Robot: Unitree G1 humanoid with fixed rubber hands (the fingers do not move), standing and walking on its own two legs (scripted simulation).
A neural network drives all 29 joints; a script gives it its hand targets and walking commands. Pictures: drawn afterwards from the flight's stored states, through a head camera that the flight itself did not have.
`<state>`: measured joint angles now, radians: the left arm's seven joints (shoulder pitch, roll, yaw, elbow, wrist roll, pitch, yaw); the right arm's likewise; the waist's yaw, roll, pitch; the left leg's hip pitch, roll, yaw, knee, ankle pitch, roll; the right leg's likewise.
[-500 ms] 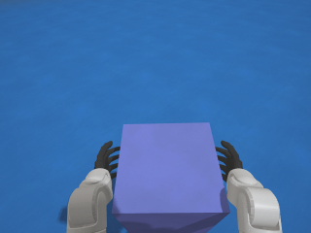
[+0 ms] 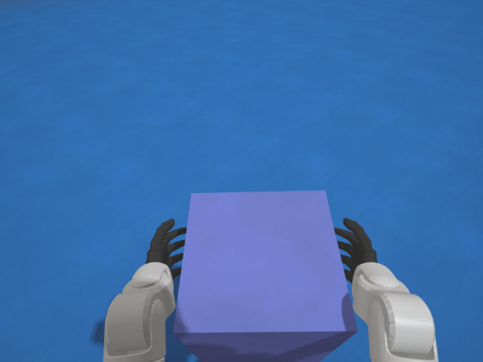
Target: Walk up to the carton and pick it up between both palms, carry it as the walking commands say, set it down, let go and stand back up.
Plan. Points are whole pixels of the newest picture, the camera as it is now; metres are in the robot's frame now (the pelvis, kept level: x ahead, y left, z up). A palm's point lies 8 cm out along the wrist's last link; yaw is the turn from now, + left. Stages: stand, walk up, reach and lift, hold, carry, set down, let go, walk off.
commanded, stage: carry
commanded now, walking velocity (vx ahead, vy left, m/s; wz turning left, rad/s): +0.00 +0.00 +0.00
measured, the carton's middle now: (259, 283) +0.27 +0.00 +0.01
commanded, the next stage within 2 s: none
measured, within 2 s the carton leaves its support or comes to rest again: neither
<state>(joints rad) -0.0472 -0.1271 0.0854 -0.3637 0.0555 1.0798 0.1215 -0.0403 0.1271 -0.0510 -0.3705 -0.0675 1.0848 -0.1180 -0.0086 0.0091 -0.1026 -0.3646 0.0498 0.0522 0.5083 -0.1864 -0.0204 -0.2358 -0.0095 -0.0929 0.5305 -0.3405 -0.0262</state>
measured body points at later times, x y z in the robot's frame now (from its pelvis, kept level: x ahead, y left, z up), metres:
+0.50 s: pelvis -0.01 +0.06 -0.02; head +0.01 +0.07 +0.43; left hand +0.21 +0.26 +0.06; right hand +0.27 -0.04 +0.06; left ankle +0.02 +0.14 -0.73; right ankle -0.05 -0.08 -0.67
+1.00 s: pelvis -0.05 +0.11 +0.01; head -0.03 +0.08 +0.46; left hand +0.10 +0.35 +0.11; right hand +0.24 +0.07 +0.09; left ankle -0.11 +0.26 -0.64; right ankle -0.01 -0.02 -0.73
